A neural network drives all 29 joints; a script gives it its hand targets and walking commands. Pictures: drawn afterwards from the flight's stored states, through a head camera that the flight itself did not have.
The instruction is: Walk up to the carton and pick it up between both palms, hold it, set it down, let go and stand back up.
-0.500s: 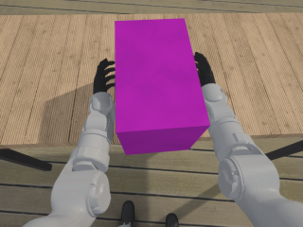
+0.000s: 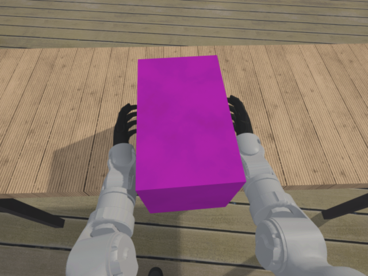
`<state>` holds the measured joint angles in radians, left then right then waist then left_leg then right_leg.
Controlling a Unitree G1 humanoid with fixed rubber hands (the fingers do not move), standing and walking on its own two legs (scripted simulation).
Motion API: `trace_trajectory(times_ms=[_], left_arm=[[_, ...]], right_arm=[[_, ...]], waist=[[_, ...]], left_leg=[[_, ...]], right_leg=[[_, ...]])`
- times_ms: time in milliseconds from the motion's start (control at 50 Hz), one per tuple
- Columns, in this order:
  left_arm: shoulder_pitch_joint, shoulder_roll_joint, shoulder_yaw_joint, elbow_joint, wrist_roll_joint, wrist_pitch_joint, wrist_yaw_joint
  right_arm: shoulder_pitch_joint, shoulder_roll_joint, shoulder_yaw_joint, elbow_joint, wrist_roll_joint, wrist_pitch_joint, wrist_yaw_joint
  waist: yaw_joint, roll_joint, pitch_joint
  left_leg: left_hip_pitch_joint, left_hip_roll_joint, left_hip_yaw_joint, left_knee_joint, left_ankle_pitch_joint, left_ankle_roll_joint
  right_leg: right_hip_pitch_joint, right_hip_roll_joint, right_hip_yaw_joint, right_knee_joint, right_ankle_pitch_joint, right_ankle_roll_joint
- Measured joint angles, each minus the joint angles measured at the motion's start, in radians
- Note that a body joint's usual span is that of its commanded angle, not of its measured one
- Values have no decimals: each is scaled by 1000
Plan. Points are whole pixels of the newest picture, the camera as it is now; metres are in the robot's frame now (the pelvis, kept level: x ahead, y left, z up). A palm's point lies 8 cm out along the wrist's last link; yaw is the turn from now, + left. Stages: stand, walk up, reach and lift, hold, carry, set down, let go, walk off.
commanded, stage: reach and lift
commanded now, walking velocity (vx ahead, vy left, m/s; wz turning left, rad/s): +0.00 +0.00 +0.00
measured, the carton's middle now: (183, 135) +0.43 +0.03 +0.02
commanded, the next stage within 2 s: none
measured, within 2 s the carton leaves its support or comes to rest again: leaves its support in 0.96 s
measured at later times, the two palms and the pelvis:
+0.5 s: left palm (122, 144) +0.40 +0.16 +0.02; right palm (242, 135) +0.43 -0.11 +0.02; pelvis +0.00 +0.00 +0.00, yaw -1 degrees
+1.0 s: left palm (118, 145) +0.40 +0.17 +0.02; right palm (237, 128) +0.44 -0.10 +0.03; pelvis +0.01 +0.00 +0.00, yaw +0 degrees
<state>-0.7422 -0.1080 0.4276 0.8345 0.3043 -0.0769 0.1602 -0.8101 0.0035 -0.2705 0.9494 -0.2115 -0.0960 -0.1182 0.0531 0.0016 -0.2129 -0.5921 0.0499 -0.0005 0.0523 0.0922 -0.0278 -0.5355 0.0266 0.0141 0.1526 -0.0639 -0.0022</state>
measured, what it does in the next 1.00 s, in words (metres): stands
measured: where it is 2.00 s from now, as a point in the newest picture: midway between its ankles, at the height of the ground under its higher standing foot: outside the picture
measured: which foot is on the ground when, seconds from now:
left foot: down 0.00-1.00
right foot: down 0.00-1.00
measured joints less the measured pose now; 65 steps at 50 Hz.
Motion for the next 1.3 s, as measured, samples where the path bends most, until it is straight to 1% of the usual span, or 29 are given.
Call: trace_trajectory(times_ms=[60,180,280,360,480,620,680,740,800,880,980,1120,1180,1220,1300], left_arm=[[6,-5,19,16,6,-16,-10],[21,-19,66,37,30,-42,-30],[26,-23,89,40,69,-48,-49],[25,-29,98,43,85,-39,-52],[30,-36,102,50,98,-35,-47],[57,-40,69,20,64,-35,-28],[61,-36,61,20,52,-31,-25],[70,-33,45,13,25,-34,-23],[82,-26,19,-1,-2,-35,-17],[91,-4,-26,-14,-38,-16,-8],[111,13,-71,-25,-90,16,8],[92,36,-116,-46,-148,67,22],[55,44,-116,-42,-138,99,25],[24,48,-107,-34,-118,129,22],[-31,40,-66,-24,-79,191,7]], right_arm=[[8,9,-18,10,-9,-12,2],[16,25,-68,45,-54,-41,22],[31,43,-104,32,-92,-44,32],[38,45,-122,30,-103,-39,42],[46,38,-117,35,-112,-40,46],[56,29,-70,19,-81,-34,41],[53,29,-61,19,-69,-24,39],[63,26,-35,-1,-59,-17,32],[71,22,1,-16,-30,-15,19],[66,19,41,-19,11,-3,-3],[59,11,79,-18,62,32,-9],[30,-2,105,-31,98,76,-18],[-5,-8,88,-21,89,98,-16],[-30,-8,64,-11,75,118,-12],[-67,-11,19,-3,49,168,-1]], waist=[[1,2,-4],[4,6,-32],[9,3,-64],[10,2,-78],[14,4,-95],[22,2,-112],[21,6,-114],[21,8,-113],[24,5,-110],[23,2,-101],[20,0,-98],[7,-9,-109],[4,-10,-105],[3,-9,-97],[3,-4,-71]], left_leg=[[10,1,-1,-12,7,-1],[20,6,-1,-50,29,-2],[22,11,5,-95,54,-2],[27,11,7,-122,67,-1],[30,7,12,-140,72,3],[20,4,18,-136,64,5],[12,2,15,-126,57,5],[8,1,13,-115,51,4],[6,2,13,-102,42,3],[1,3,11,-76,28,0],[5,1,8,-44,8,-2],[-4,0,0,10,-18,-6],[3,2,0,27,-25,-8],[16,3,2,32,-28,-9],[54,4,7,29,-27,-8]], right_leg=[[7,1,-1,-3,2,-1],[16,6,-1,-42,24,-3],[13,10,5,-82,49,-3],[17,10,6,-107,61,-3],[26,6,10,-139,74,-1],[11,2,16,-131,65,2],[7,1,13,-125,60,2],[4,0,10,-113,52,2],[-4,1,10,-91,40,2],[-9,1,8,-62,23,0],[-6,0,6,-25,0,-2],[-13,0,-2,30,-29,-6],[-4,1,-1,43,-34,-8],[8,3,1,47,-35,-9],[42,4,6,46,-34,-10]])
